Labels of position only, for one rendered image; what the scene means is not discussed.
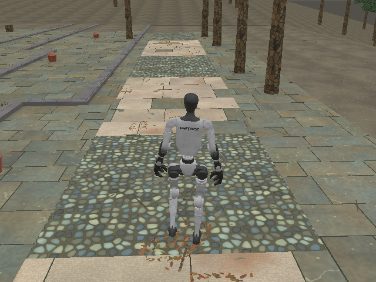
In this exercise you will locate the robot left foot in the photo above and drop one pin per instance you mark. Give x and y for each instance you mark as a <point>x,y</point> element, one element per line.
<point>172,231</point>

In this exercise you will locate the right robot upper arm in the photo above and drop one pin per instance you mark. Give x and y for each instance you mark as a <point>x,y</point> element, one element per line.
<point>210,135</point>

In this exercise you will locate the humanoid robot head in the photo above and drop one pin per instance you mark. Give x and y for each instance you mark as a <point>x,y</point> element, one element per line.
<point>190,103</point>

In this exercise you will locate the left robot hand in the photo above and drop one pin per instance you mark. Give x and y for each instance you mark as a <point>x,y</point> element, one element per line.
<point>159,168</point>

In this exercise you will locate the robot left forearm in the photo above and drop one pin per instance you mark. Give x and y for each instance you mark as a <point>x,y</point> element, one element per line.
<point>160,156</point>

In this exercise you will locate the left robot upper arm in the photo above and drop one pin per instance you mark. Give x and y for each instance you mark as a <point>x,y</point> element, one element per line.
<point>168,133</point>

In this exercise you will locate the robot right forearm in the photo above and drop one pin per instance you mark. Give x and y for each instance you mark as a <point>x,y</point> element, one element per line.
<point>216,160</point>

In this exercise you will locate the right robot hand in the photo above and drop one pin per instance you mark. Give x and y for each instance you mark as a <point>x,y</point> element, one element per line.
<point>219,177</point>

